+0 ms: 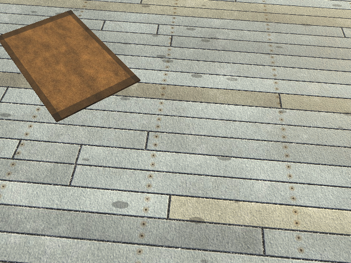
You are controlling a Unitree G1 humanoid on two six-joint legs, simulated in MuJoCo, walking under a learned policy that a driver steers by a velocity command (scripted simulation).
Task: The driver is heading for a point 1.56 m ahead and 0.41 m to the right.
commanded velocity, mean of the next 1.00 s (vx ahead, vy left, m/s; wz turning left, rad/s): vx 0.50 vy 0.00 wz -0.33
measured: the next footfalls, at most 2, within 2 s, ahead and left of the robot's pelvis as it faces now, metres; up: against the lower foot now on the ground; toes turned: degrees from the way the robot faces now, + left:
right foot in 0.32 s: +0.35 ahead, -0.16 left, +0.00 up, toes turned -2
left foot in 0.82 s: +0.67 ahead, -0.03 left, +0.00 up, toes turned -24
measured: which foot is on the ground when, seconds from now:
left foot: down 0.00-0.34, up 0.36-0.80, down 0.82-1.00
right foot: up 0.00-0.30, down 0.32-0.84, up 0.86-1.00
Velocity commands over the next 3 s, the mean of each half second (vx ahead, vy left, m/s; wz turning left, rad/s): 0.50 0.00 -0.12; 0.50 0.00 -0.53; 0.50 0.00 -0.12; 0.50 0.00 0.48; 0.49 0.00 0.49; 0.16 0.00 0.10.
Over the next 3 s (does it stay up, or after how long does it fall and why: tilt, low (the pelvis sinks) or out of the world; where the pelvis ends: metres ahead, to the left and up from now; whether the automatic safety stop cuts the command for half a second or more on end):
stays up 1.47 -0.37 -0.01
